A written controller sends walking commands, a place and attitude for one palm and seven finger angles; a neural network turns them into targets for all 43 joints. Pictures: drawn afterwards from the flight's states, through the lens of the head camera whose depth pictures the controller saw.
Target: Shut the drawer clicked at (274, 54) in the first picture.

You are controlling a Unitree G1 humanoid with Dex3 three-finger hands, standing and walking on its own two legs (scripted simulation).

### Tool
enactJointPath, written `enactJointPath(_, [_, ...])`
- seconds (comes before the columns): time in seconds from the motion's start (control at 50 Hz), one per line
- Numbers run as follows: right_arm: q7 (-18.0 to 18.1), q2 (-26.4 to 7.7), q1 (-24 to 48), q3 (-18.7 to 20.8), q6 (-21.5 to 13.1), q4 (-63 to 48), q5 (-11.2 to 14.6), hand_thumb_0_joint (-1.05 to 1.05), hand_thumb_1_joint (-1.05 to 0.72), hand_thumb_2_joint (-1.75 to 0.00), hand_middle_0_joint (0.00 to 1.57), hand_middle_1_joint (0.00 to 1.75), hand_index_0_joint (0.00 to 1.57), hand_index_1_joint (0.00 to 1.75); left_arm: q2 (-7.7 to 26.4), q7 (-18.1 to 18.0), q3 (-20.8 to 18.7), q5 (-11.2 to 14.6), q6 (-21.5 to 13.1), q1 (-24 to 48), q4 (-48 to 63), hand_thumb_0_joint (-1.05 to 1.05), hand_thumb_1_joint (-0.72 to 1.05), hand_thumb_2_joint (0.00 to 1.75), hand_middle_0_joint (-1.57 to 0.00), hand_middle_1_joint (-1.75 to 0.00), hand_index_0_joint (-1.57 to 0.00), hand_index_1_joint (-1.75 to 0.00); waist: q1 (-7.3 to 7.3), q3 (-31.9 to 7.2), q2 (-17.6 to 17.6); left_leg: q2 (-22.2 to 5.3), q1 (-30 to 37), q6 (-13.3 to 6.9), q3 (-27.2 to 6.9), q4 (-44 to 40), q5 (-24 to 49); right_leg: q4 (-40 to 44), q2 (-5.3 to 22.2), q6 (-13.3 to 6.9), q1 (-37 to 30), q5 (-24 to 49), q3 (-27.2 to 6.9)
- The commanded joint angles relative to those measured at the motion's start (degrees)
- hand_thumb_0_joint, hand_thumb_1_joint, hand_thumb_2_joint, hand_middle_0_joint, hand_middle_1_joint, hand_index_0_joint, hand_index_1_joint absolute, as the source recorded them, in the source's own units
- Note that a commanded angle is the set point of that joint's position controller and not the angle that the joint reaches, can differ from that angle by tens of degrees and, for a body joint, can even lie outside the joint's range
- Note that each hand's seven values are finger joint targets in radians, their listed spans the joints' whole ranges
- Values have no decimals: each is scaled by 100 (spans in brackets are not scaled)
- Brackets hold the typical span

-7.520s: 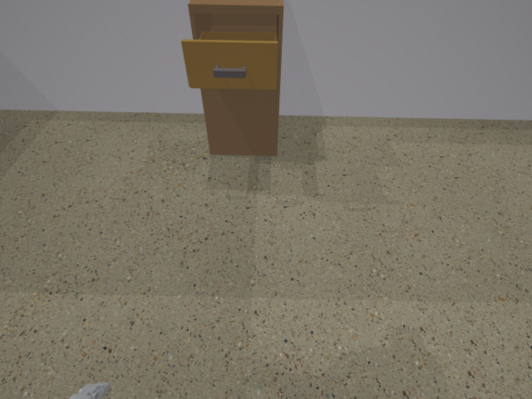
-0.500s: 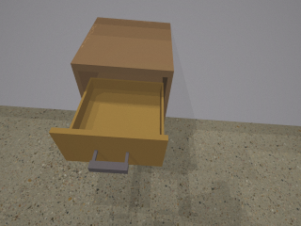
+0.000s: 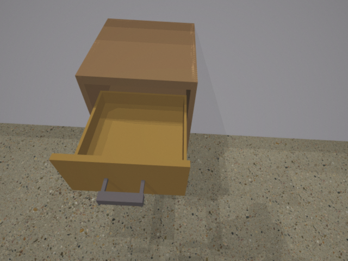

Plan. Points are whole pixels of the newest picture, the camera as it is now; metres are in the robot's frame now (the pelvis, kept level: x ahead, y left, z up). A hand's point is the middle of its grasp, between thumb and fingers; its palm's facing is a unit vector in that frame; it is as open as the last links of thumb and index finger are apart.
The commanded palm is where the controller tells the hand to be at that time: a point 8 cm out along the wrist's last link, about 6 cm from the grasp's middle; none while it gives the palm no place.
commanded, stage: come to a stop and stand still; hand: left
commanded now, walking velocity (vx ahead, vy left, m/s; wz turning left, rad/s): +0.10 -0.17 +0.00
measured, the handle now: (122, 190) +0.31 +0.16 -0.08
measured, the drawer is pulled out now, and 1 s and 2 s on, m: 0.30 0.30 0.30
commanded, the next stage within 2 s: look again from close up in 1.40 s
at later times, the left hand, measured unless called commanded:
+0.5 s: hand out of the picture +0.01 +0.14 -0.17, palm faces +0.03 -0.98 -0.21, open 7.4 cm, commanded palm none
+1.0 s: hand out of the picture -0.06 +0.23 -0.18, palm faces +0.01 -0.97 -0.25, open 7.4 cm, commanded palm none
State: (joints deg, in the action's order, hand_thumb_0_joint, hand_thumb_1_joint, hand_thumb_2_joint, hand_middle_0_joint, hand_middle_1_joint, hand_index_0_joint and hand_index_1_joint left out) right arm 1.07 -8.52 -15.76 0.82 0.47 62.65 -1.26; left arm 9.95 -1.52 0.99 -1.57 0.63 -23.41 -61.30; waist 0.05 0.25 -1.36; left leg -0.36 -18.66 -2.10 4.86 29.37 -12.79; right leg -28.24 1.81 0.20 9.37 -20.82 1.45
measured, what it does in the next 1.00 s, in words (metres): lifts its left foot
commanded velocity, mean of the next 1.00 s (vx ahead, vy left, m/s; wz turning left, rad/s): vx -0.03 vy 0.05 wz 0.00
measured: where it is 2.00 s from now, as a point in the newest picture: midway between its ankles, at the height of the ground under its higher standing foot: outside the picture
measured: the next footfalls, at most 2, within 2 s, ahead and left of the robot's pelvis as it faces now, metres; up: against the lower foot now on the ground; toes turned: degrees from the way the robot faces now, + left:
left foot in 1.04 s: -0.04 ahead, +0.13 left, +0.00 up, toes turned +2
right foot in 1.30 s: -0.08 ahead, -0.06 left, +0.00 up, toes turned -1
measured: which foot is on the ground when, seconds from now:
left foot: down 0.00-0.90, up 0.92-1.00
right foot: down 0.00-1.00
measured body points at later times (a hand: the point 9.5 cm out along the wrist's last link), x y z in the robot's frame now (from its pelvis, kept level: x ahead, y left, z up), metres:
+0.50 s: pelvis +0.01 -0.03 +0.00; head +0.02 -0.03 +0.45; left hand +0.01 +0.19 -0.16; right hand +0.07 -0.27 -0.15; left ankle +0.03 +0.10 -0.73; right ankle -0.07 -0.13 -0.73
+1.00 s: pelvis -0.08 +0.04 -0.01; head -0.09 +0.04 +0.44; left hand -0.06 +0.28 -0.16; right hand -0.06 -0.20 -0.16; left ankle -0.06 +0.11 -0.71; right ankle -0.05 -0.10 -0.73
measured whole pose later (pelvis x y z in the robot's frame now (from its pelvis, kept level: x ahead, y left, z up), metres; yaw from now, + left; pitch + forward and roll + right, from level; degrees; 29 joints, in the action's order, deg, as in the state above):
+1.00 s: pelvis -0.08 +0.04 -0.01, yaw +0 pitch -2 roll +0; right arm 0.0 -10.3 -19.3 1.6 2.8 54.1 -1.7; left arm 11.2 -2.6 -0.8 -2.0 2.9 -20.5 -54.4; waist -0.9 -1.2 -0.1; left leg 2.0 -21.8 -1.2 4.1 47.8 -21.1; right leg -36.2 2.6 -1.0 18.2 -16.2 0.5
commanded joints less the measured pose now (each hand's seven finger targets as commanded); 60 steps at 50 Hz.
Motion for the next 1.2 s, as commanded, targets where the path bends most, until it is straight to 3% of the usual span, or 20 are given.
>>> enactJointPath(0.0, [57, -799, -307, 198, -130, -207, 33, 0, -90, -90, 20, 30, 20, 30, 379, 12, -103, 15, -78, -505, 165, 0, 90, 90, -20, -30, -20, -30, -38, 135, 295, -955, 556, -328, -1032, -526, 49, 359, 141, -298, 645, 513, -107])
enactJointPath(0.16, [71, -323, -130, -69, -170, -124, 104, 0, -90, -90, 20, 30, 20, 30, 469, -137, -86, 102, -313, -518, 61, 0, 90, 90, -20, -30, -20, -30, 1, 145, -472, -316, 404, 99, -151, 113, 727, 359, 780, -93, -411, 5777, -571])
enactJointPath(0.24, [105, -456, -44, -51, -73, -161, 159, 0, -90, -90, 20, 30, 20, 30, 667, -194, -156, 106, -270, -489, 125, 0, 90, 90, -20, -30, -20, -30, 56, 286, -450, -279, 313, 132, -61, 112, 706, 211, 909, 6, -610, 6613, -588])
enactJointPath(0.46, [76, -692, 92, 58, -8, -516, 130, 0, -90, -90, 20, 30, 20, 30, 592, -187, -177, 76, -100, 106, 602, 0, 90, 90, -20, -30, -20, -30, 8, -15, -99, -628, 1188, 14, -426, -44, 2148, 262, 595, -226, 191, 3167, -476])
enactJointPath(0.48, [74, -822, 656, 121, -119, -1035, 112, 0, -90, -90, 20, 30, 20, 30, 647, -349, -244, 18, -292, -258, 432, 0, 90, 90, -20, -30, -20, -30, 130, 482, 169, -522, 585, 157, -99, 1298, 1535, 558, 892, 197, 603, 5748, -1088])
enactJointPath(0.5, [-16, -472, 248, 97, -65, -1175, 74, 0, -90, -90, 20, 30, 20, 30, 1043, -299, -348, -41, -334, -49, 752, 0, 90, 90, -20, -30, -20, -30, -74, 168, -431, -148, -368, 78, -317, 1393, -631, 159, 1230, -179, -283, 6206, -1148])
enactJointPath(0.56, [-44, -532, -55, 111, -93, -1194, 69, 0, -90, -90, 20, 30, 20, 30, 1020, -262, -340, -31, -368, 319, 1005, 0, 90, 90, -20, -30, -20, -30, -217, -485, -387, 28, 42, 59, -31, 599, -487, -503, 1023, -709, -657, 6249, -720])
enactJointPath(0.6, [-39, -844, -576, 149, -149, -1073, 47, 0, -90, -90, 20, 30, 20, 30, 893, -246, -299, 63, -271, 497, 1161, 0, 90, 90, -20, -30, -20, -30, -359, -799, -110, -356, 1138, -193, -553, 171, 1837, -1363, 467, -409, 23, 3990, -269])
enactJointPath(0.62, [4, -1076, -550, 180, -150, -1127, 23, 0, -90, -90, 20, 30, 20, 30, 669, -231, -259, 115, -189, 417, 1200, 0, 90, 90, -20, -30, -20, -30, -250, -694, 660, -1042, 1305, -630, -1534, -53, 2806, -1669, -28, -171, 677, 1579, 19])
enactJointPath(0.64, [14, -1108, -295, 152, -116, -1206, 32, 0, -90, -90, 20, 30, 20, 30, 519, -202, -215, 117, -102, 244, 1196, 0, 90, 90, -20, -30, -20, -30, -20, -368, 1027, -1429, 912, -970, -1850, -564, 2966, -1884, -254, -97, 862, -1196, 59])
enactJointPath(0.66, [8, -1069, -18, 134, -110, -1226, 3, 0, -90, -90, 20, 30, 20, 30, 537, -175, -187, 92, 17, 261, 1111, 0, 90, 90, -20, -30, -20, -30, 63, 108, 1375, -1487, 192, -1065, -2091, -1031, 1685, -2233, -220, -103, 879, -1725, -49])
enactJointPath(0.76, [-65, -994, 523, 132, 27, -1370, -27, 0, -90, -90, 20, 30, 20, 30, 607, -72, -234, -5, 104, -174, 820, 0, 90, 90, -20, -30, -20, -30, 400, 836, 598, -849, -1999, -547, -1655, -1475, -2753, -1074, -114, -261, -130, -339, -41])
enactJointPath(0.82, [-97, -895, 224, 179, 117, -1409, -22, 0, -90, -90, 20, 30, 20, 30, 853, -96, -298, -60, 95, -208, 950, 0, 90, 90, -20, -30, -20, -30, 212, 564, -38, -229, -1292, -173, -1240, -802, -2797, 234, 243, -606, 742, -1804, -856])
enactJointPath(0.88, [-89, -705, -565, 264, 257, -1144, -34, 0, -90, -90, 20, 30, 20, 30, 1157, -140, -381, -27, 34, 1092, 1383, 0, 90, 90, -20, -30, -20, -30, -362, 493, -1506, 219, 766, 150, -301, 2353, -923, 1907, 1442, -1176, 3238, -2983, -2084])
enactJointPath(0.92, [-78, -616, -1203, 252, 244, -926, -49, 0, -90, -90, 20, 30, 20, 30, 1048, -175, -438, -56, 0, 1657, 1551, 0, 90, 90, -20, -30, -20, -30, -710, 144, -1139, 119, 1037, 141, -314, 3094, -706, 1335, 1097, -1053, 3103, -1034, -1295])
enactJointPath(0.96, [-116, -409, -1367, 177, 108, -863, 32, 0, -90, -90, 20, 30, 20, 30, 968, -112, -373, -37, -9, 1442, 1446, 0, 90, 90, -20, -30, -20, -30, -665, 414, -477, 39, 801, 142, -215, 997, -852, 596, 856, -742, 2567, -1133, -858])
enactJointPath(1.0, [-100, -404, -1340, 94, -23, -781, 24, 0, -90, -90, 20, 30, 20, 30, 665, -132, -303, -6, 87, 729, 1270, 0, 90, 90, -20, -30, -20, -30, -295, 764, 384, -100, 272, 129, -636, -952, -891, -932, 251, -396, 2000, -1270, -568])
enactJointPath(1.02, [-43, -595, -1220, 114, -86, -805, -13, 0, -90, -90, 20, 30, 20, 30, 370, -146, -267, 55, 90, 393, 1191, 0, 90, 90, -20, -30, -20, -30, -117, 811, 1299, -723, -41, -33, -1413, -1665, -543, -1834, -236, -207, 1820, -925, -245])
enactJointPath(1.08, [110, -605, -662, -3, -201, -812, -24, 0, -90, -90, 20, 30, 20, 30, 424, -195, -247, 40, 116, 226, 886, 0, 90, 90, -20, -30, -20, -30, 188, 291, 1967, -1449, -291, -514, -2538, -1694, 666, -2925, -69, -91, 1467, -660, -525])
enactJointPath(1.18, [85, -627, -598, 30, -206, -672, 0, 0, -90, -90, 20, 30, 20, 30, 245, -40, -235, 63, 25, 482, 734, 0, 90, 90, -20, -30, -20, -30, 140, 336, 244, -1178, 5, -835, -1751, -1440, 224, -1386, 15, -155, 963, -478, -200])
